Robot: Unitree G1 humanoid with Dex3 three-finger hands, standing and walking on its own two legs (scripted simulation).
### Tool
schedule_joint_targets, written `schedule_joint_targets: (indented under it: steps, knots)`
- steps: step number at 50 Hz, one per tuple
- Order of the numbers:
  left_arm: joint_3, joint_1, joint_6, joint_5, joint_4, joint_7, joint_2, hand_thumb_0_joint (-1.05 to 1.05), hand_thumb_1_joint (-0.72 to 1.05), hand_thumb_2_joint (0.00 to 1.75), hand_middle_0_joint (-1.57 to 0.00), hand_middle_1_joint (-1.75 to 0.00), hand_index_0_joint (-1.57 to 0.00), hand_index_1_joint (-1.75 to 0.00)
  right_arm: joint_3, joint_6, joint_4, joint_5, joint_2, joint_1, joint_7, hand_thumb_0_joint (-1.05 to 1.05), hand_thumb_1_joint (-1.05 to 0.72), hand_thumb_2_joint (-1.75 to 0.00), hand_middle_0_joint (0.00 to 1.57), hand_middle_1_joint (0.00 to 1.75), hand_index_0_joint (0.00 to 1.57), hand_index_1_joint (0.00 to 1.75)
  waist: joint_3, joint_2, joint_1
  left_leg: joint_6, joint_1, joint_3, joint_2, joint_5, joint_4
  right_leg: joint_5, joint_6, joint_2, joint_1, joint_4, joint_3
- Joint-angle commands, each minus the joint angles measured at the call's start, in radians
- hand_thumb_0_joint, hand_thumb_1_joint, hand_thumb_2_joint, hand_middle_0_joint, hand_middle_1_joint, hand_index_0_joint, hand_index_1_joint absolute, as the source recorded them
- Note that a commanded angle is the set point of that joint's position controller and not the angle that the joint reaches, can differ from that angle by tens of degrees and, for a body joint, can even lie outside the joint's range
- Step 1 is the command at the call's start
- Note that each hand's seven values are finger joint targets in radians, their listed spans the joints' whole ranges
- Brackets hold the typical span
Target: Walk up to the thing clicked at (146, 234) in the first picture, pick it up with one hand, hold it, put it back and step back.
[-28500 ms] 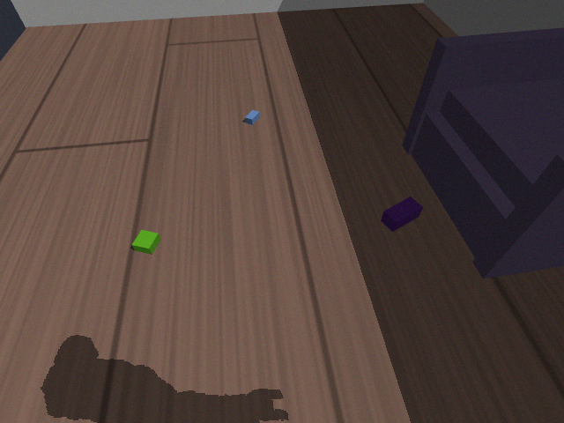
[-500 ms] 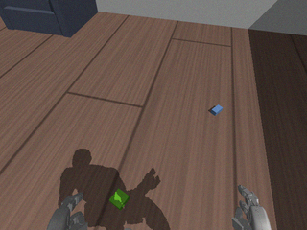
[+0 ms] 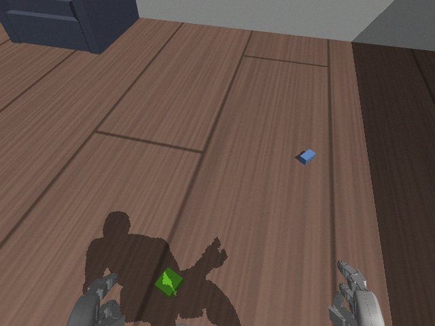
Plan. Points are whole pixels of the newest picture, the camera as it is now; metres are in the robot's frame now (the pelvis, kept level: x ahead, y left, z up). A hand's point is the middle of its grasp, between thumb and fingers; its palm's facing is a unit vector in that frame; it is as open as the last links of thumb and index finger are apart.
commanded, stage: home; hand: left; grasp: from above
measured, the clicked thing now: (169, 282) +0.41 +0.21 -0.69
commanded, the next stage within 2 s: stand in 0.60 s
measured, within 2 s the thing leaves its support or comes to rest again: neither
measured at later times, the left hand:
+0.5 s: hand (123, 321) +0.16 +0.18 -0.05, palm faces +0.05 -0.98 -0.20, open 7.4 cm
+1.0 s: hand out of the picture +0.10 +0.24 -0.11, palm faces +0.04 -0.94 -0.33, open 7.4 cm
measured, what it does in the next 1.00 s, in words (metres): stands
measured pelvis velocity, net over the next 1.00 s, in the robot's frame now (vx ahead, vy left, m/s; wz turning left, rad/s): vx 0.00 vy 0.01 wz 0.01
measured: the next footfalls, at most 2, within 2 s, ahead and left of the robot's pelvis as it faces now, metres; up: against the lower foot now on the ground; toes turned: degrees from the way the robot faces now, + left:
none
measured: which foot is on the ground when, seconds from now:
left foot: down 0.00-1.00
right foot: down 0.00-1.00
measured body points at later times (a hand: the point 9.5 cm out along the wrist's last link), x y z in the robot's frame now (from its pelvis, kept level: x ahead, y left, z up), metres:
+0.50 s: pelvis +0.00 +0.00 +0.00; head +0.02 +0.00 +0.45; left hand +0.16 +0.23 -0.03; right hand +0.16 -0.25 -0.06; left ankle +0.01 +0.12 -0.68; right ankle -0.01 -0.14 -0.68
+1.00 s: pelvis +0.00 +0.01 +0.03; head +0.02 +0.02 +0.48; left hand +0.10 +0.29 -0.08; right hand +0.11 -0.27 -0.08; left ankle +0.01 +0.12 -0.68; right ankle -0.01 -0.13 -0.68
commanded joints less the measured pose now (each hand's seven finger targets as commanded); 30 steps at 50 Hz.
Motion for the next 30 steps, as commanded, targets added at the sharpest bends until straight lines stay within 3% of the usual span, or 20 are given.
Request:
schedule_joint_targets:
  steps: [1, 15, 23, 27, 30]
  knots:
    - [0.063, -0.015, -0.044, 0.004, -0.201, 0.006, 0.104, 0.0, 0.9, 0.9, -0.2, -0.3, -0.2, -0.3, -0.058, -0.059, -0.16, 0.001, -0.122, -0.065, -0.012, 0.0, -0.9, -0.9, 0.2, 0.3, 0.2, 0.3, -0.088, 0.014, -0.003, 0.022, 0.123, 0.0, -0.031, 0.202, -0.167, 0.194, -0.018, 0.035, 0.02, -0.156, -0.017]
    - [0.059, -0.004, -0.045, 0.001, -0.191, 0.003, 0.095, 0.0, 0.9, 0.9, -0.2, -0.3, -0.2, -0.3, -0.06, -0.062, -0.154, 0.0, -0.121, -0.058, -0.013, 0.0, -0.9, -0.9, 0.2, 0.3, 0.2, 0.3, -0.098, 0.006, -0.01, 0.023, 0.13, 0.002, -0.03, 0.238, -0.151, 0.231, -0.015, 0.033, 0.028, -0.148, -0.016]
    - [0.065, -0.018, -0.044, 0.0, -0.205, 0.005, 0.104, 0.0, 0.9, 0.9, -0.2, -0.3, -0.2, -0.3, -0.058, -0.06, -0.16, 0.002, -0.118, -0.069, -0.014, 0.0, -0.9, -0.9, 0.2, 0.3, 0.2, 0.3, -0.073, 0.005, -0.004, 0.025, 0.102, 0.009, -0.036, 0.168, -0.159, 0.167, -0.015, 0.031, 0.019, -0.169, -0.013]
    - [0.064, 0.001, -0.044, 0.003, -0.216, 0.007, 0.105, 0.0, 0.9, 0.9, -0.2, -0.3, -0.2, -0.3, -0.061, -0.058, -0.162, 0.003, -0.118, -0.063, -0.015, 0.0, -0.9, -0.9, 0.2, 0.3, 0.2, 0.3, -0.112, 0.002, -0.005, 0.024, 0.128, 0.011, -0.036, 0.254, -0.139, 0.254, -0.013, 0.028, 0.044, -0.155, -0.008]
    - [0.057, -0.013, -0.041, 0.003, -0.215, 0.006, 0.106, 0.0, 0.9, 0.9, -0.2, -0.3, -0.2, -0.3, -0.06, -0.056, -0.159, 0.003, -0.122, -0.062, -0.013, 0.0, -0.9, -0.9, 0.2, 0.3, 0.2, 0.3, -0.08, 0.026, -0.008, 0.023, 0.121, 0.006, -0.034, 0.228, -0.152, 0.228, -0.016, 0.032, 0.019, -0.152, -0.014]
